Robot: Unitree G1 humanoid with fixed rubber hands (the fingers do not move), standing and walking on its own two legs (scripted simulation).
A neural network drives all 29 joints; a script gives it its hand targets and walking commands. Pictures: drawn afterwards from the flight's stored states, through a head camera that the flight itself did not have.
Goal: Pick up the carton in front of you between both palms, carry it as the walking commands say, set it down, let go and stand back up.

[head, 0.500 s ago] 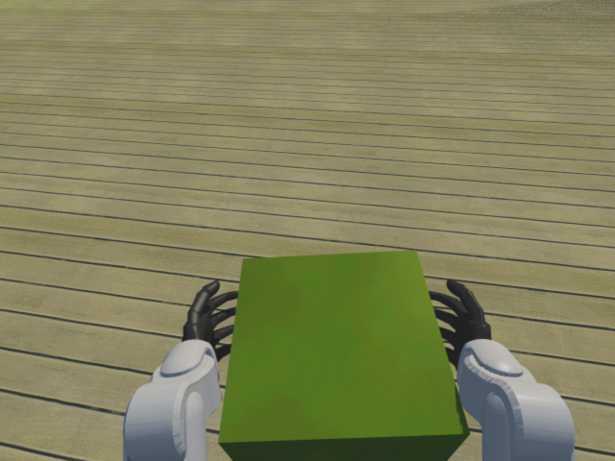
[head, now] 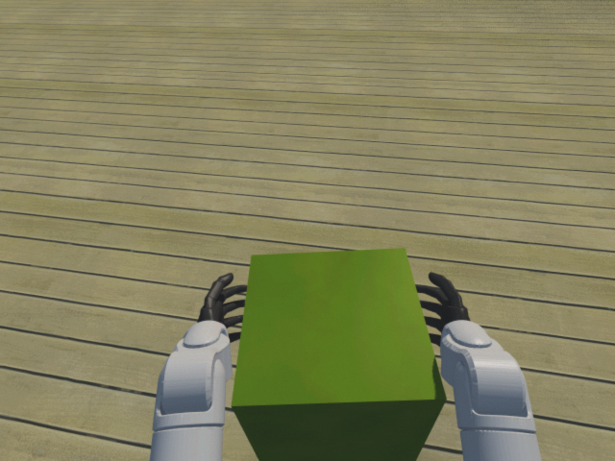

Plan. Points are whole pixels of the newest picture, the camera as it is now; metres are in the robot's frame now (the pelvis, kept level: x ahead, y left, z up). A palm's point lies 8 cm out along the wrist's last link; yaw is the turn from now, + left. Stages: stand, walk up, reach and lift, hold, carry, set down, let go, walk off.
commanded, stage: carry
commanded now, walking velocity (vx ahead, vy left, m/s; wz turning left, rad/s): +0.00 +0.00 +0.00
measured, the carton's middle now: (333, 364) +0.26 +0.00 -0.03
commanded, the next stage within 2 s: hold in 0.30 s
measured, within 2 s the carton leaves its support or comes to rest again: neither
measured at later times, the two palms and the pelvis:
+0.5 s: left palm (205, 331) +0.27 +0.17 +0.04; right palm (434, 321) +0.28 -0.13 +0.03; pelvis -0.01 +0.00 +0.01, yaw +4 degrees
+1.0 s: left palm (218, 334) +0.26 +0.14 +0.05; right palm (449, 313) +0.29 -0.15 +0.04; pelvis -0.02 -0.04 +0.01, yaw +7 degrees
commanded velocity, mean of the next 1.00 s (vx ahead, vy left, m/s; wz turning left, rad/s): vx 0.00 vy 0.00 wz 0.00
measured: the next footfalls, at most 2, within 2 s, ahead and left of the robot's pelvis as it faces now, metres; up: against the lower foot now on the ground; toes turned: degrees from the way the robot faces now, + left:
none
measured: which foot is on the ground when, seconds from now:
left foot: down 0.00-1.00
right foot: down 0.00-1.00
